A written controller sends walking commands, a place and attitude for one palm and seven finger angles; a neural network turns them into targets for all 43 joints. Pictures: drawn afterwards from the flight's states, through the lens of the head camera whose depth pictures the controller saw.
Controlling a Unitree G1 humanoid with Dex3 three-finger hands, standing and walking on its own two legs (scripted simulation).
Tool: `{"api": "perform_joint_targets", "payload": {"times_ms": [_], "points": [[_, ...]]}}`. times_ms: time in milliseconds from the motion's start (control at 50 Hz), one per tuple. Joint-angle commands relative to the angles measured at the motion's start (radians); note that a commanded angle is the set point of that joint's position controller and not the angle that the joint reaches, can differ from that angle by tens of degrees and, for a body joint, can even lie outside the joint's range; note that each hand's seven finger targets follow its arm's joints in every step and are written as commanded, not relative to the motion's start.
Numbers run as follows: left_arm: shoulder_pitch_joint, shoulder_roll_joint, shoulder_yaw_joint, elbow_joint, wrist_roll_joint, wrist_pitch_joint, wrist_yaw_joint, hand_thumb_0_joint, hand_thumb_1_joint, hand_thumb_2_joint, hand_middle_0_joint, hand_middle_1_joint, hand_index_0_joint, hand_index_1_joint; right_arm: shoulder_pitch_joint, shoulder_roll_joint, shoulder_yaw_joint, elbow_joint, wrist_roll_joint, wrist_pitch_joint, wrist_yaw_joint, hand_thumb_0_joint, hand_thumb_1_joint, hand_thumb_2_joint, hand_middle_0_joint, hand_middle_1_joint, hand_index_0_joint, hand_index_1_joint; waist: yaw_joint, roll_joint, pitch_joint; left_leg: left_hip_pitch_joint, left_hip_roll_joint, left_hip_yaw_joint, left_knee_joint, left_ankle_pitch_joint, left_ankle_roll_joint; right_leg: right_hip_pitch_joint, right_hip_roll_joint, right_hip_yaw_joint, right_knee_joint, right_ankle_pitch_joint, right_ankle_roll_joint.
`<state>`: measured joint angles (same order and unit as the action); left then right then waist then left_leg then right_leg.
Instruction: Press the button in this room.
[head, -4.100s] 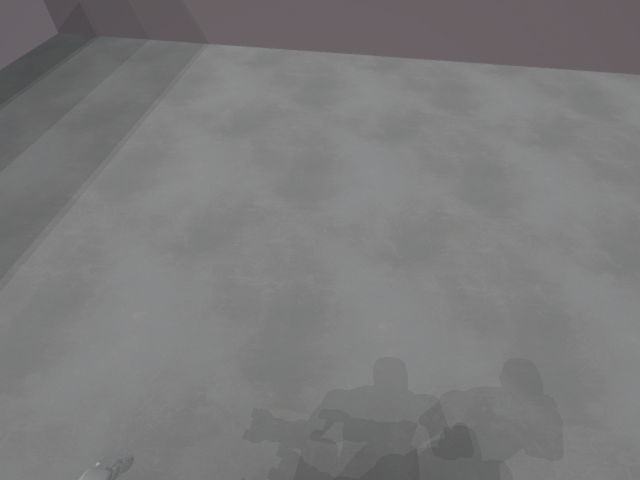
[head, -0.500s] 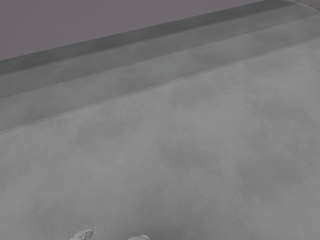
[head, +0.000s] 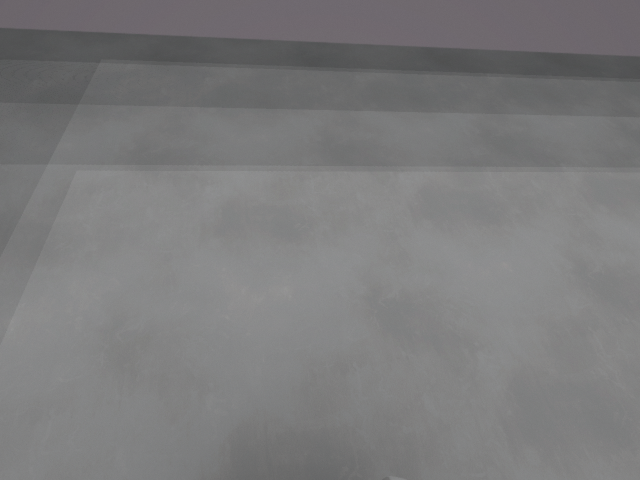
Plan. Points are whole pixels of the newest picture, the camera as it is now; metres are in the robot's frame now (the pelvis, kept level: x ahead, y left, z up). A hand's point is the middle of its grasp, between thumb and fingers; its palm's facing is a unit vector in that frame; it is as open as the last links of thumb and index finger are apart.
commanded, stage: turn or walk to find it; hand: left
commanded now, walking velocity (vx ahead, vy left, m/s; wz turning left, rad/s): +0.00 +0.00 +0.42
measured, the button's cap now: out of the picture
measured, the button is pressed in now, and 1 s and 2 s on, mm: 0 0 0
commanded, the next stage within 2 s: none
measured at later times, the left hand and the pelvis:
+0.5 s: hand out of the picture +0.04 +0.15 -0.13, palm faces +0.21 -0.93 -0.30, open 7.3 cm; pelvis -0.02 -0.06 +0.00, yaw +13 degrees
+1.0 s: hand out of the picture -0.16 +0.16 -0.18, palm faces +0.50 -0.83 -0.25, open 7.3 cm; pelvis -0.06 -0.03 -0.01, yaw +26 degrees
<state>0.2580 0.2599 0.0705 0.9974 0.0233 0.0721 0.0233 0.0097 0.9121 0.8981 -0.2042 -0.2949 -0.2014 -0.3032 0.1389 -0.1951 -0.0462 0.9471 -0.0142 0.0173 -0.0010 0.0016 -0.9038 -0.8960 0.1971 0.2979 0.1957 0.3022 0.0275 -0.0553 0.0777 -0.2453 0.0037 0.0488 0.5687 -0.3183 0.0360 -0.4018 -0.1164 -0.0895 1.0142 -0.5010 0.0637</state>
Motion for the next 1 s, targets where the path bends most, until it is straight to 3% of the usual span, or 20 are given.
{"api": "perform_joint_targets", "payload": {"times_ms": [0,200,280,320,340,360,380,400,420,440,480,500,720,800,860,880,900,920,940,980], "points": [[-0.036,0.062,0.016,-0.090,-0.004,-0.038,-0.011,0.000,0.900,0.900,-0.200,-0.300,-0.200,-0.300,0.071,-0.194,-0.037,-0.041,-0.002,-0.016,-0.025,0.000,-0.900,-0.900,0.200,0.300,0.200,0.300,-0.039,0.203,-0.096,0.165,0.227,-0.206,-0.219,0.679,0.089,-0.144,0.001,0.066,0.141,0.104,0.019],[-0.120,0.046,0.008,-0.142,-0.010,-0.034,-0.003,0.000,0.900,0.900,-0.200,-0.300,-0.200,-0.300,0.112,-0.200,-0.052,-0.047,-0.010,-0.007,-0.019,0.000,-0.900,-0.900,0.200,0.300,0.200,0.300,-0.065,0.188,-0.080,0.131,0.230,-0.337,-0.240,0.492,0.145,-0.081,0.033,0.076,-0.093,0.065,0.030],[-0.076,0.036,0.003,-0.148,-0.018,-0.046,0.000,0.000,0.900,0.900,-0.200,-0.300,-0.200,-0.300,0.080,-0.208,-0.058,-0.057,-0.014,0.001,-0.013,0.000,-0.900,-0.900,0.200,0.300,0.200,0.300,-0.040,0.209,-0.098,0.047,0.205,-0.376,-0.192,0.494,0.133,0.080,0.076,0.059,-0.322,0.090,0.009],[-0.012,0.044,0.007,-0.132,-0.018,-0.057,0.002,0.000,0.900,0.900,-0.200,-0.300,-0.200,-0.300,0.062,-0.200,-0.059,-0.063,-0.008,0.004,-0.011,0.000,-0.900,-0.900,0.200,0.300,0.200,0.300,-0.006,0.167,-0.123,-0.048,0.162,-0.360,-0.132,0.404,0.090,0.238,0.081,0.047,-0.517,0.253,0.003],[0.028,0.075,0.015,-0.127,-0.012,-0.067,0.006,0.000,0.900,0.900,-0.200,-0.300,-0.200,-0.300,0.063,-0.173,-0.058,-0.067,0.000,0.002,-0.006,0.000,-0.900,-0.900,0.200,0.300,0.200,0.300,0.012,0.095,-0.144,-0.135,0.106,-0.319,-0.059,0.265,0.039,0.360,0.025,0.094,-0.642,0.330,-0.006],[0.042,0.168,0.031,-0.129,0.005,-0.078,0.016,0.000,0.900,0.900,-0.200,-0.300,-0.200,-0.300,0.095,-0.097,-0.046,-0.078,0.009,0.002,0.000,0.000,-0.900,-0.900,0.200,0.300,0.200,0.300,0.011,-0.185,-0.160,-0.314,-0.026,-0.172,0.143,-0.040,-0.035,0.478,-0.217,0.339,-0.726,0.341,-0.083],[0.035,0.214,0.034,-0.145,0.002,-0.075,0.015,0.000,0.900,0.900,-0.200,-0.300,-0.200,-0.300,0.077,-0.115,-0.053,-0.098,0.000,0.010,-0.002,0.000,-0.900,-0.900,0.200,0.300,0.200,0.300,0.021,-0.260,-0.128,-0.329,-0.070,-0.113,0.361,-0.262,-0.063,0.340,-0.380,0.456,-0.757,0.425,-0.187],[-0.007,0.178,0.030,-0.160,-0.004,-0.070,0.018,0.000,0.900,0.900,-0.200,-0.300,-0.200,-0.300,0.072,-0.146,-0.064,-0.083,-0.008,0.027,0.000,0.000,-0.900,-0.900,0.200,0.300,0.200,0.300,0.007,-0.155,-0.105,-0.293,-0.032,-0.158,0.509,-0.225,-0.057,0.220,-0.350,0.396,-0.782,0.281,-0.216],[-0.082,0.144,0.027,-0.175,-0.006,-0.071,0.019,0.000,0.900,0.900,-0.200,-0.300,-0.200,-0.300,0.093,-0.144,-0.067,-0.056,-0.012,0.039,0.005,0.000,-0.900,-0.900,0.200,0.300,0.200,0.300,-0.027,-0.178,-0.049,-0.300,-0.013,-0.166,0.581,-0.163,-0.057,0.140,-0.289,0.345,-0.819,0.144,-0.190],[-0.121,0.120,0.017,-0.184,-0.007,-0.069,0.014,0.000,0.900,0.900,-0.200,-0.300,-0.200,-0.300,0.107,-0.139,-0.068,-0.032,-0.014,0.044,0.011,0.000,-0.900,-0.900,0.200,0.300,0.200,0.300,-0.044,-0.118,-0.004,-0.298,-0.006,-0.141,0.643,-0.099,-0.065,0.099,-0.238,0.281,-0.818,0.114,-0.161],[-0.143,0.072,0.002,-0.183,-0.010,-0.078,0.011,0.000,0.900,0.900,-0.200,-0.300,-0.200,-0.300,0.163,-0.119,-0.064,0.000,-0.014,0.045,0.018,0.000,-0.900,-0.900,0.200,0.300,0.200,0.300,-0.073,-0.080,0.004,-0.301,0.007,-0.112,0.676,-0.004,-0.083,0.122,-0.171,0.144,-0.781,0.246,-0.129],[-0.119,0.069,0.001,-0.178,-0.009,-0.084,0.011,0.000,0.900,0.900,-0.200,-0.300,-0.200,-0.300,0.169,-0.111,-0.060,0.007,-0.013,0.045,0.019,0.000,-0.900,-0.900,0.200,0.300,0.200,0.300,-0.065,-0.086,-0.009,-0.304,0.011,-0.101,0.678,0.016,-0.093,0.158,-0.162,0.113,-0.770,0.295,-0.129],[0.057,0.110,0.016,-0.091,0.006,-0.083,0.015,0.000,0.900,0.900,-0.200,-0.300,-0.200,-0.300,0.033,-0.092,-0.037,-0.015,-0.004,0.041,0.012,0.000,-0.900,-0.900,0.200,0.300,0.200,0.300,0.018,-0.096,-0.067,-0.259,0.054,-0.033,0.385,-0.123,-0.113,0.333,-0.254,0.072,-0.699,0.550,-0.205],[0.052,0.138,0.027,-0.073,0.012,-0.075,0.013,0.000,0.900,0.900,-0.200,-0.300,-0.200,-0.300,0.019,-0.080,-0.024,-0.030,0.005,0.027,0.011,0.000,-0.900,-0.900,0.200,0.300,0.200,0.300,0.023,-0.136,-0.096,-0.155,0.044,0.015,0.204,-0.164,-0.089,0.316,-0.273,0.056,-0.651,0.602,-0.217],[0.035,0.142,0.028,-0.061,0.007,-0.070,0.008,0.000,0.900,0.900,-0.200,-0.300,-0.200,-0.300,0.069,-0.086,-0.024,-0.021,0.007,0.015,0.007,0.000,-0.900,-0.900,0.200,0.300,0.200,0.300,-0.015,-0.120,-0.130,-0.022,0.028,0.048,0.005,-0.032,-0.073,0.273,-0.255,0.002,-0.566,0.598,-0.168],[0.020,0.132,0.028,-0.059,-0.001,-0.065,0.006,0.000,0.900,0.900,-0.200,-0.300,-0.200,-0.300,0.104,-0.102,-0.026,-0.012,0.006,0.009,0.009,0.000,-0.900,-0.900,0.200,0.300,0.200,0.300,-0.040,-0.063,-0.145,0.081,0.036,0.036,-0.124,0.089,-0.064,0.216,-0.229,-0.044,-0.493,0.537,-0.124],[0.034,0.098,0.022,-0.073,-0.010,-0.058,0.004,0.000,0.900,0.900,-0.200,-0.300,-0.200,-0.300,0.135,-0.166,-0.039,-0.009,0.000,-0.002,0.008,0.000,-0.900,-0.900,0.200,0.300,0.200,0.300,-0.059,0.111,-0.167,0.208,0.146,-0.108,-0.221,0.194,-0.021,0.073,-0.157,-0.095,-0.335,0.369,-0.064],[0.010,0.035,0.005,-0.112,-0.012,-0.052,-0.002,0.000,0.900,0.900,-0.200,-0.300,-0.200,-0.300,0.157,-0.255,-0.059,-0.015,-0.006,-0.004,0.000,0.000,-0.900,-0.900,0.200,0.300,0.200,0.300,-0.075,0.381,-0.129,0.262,0.374,-0.402,-0.261,0.515,0.089,-0.172,-0.028,-0.112,-0.139,-0.080,0.010],[-0.053,0.052,-0.001,-0.130,-0.003,-0.039,0.002,0.000,0.900,0.900,-0.200,-0.300,-0.200,-0.300,0.177,-0.279,-0.063,-0.005,-0.007,0.006,-0.005,0.000,-0.900,-0.900,0.200,0.300,0.200,0.300,-0.095,0.289,-0.112,0.166,0.427,-0.385,-0.263,0.544,0.162,-0.139,-0.014,-0.015,-0.007,-0.134,-0.001],[-0.068,0.054,0.009,-0.106,0.001,-0.029,-0.004,0.000,0.900,0.900,-0.200,-0.300,-0.200,-0.300,0.083,-0.222,-0.046,-0.020,-0.009,0.000,-0.020,0.000,-0.900,-0.900,0.200,0.300,0.200,0.300,-0.059,0.273,-0.058,0.086,0.325,-0.307,-0.278,0.411,0.139,-0.156,-0.025,0.044,0.071,-0.014,0.000]]}}
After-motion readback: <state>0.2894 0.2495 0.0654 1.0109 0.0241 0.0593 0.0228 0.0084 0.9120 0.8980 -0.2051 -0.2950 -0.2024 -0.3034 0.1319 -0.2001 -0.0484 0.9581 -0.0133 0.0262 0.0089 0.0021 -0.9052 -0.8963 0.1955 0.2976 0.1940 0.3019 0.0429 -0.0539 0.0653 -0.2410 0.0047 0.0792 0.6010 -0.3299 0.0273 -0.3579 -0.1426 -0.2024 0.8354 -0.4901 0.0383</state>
